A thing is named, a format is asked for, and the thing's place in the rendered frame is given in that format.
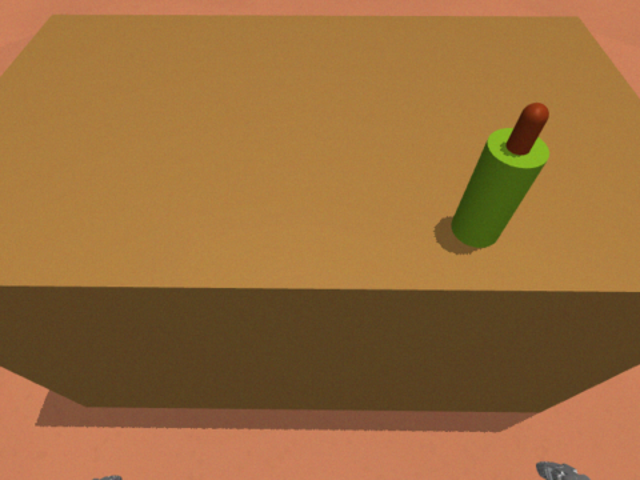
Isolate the right robot hand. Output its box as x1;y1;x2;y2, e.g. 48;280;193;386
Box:
536;461;591;480

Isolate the bottle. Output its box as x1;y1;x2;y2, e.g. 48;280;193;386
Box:
451;103;549;248

